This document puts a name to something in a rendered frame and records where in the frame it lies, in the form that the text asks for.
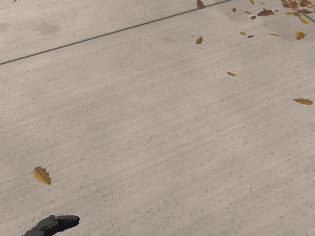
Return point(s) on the left robot hand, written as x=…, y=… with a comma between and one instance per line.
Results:
x=53, y=224

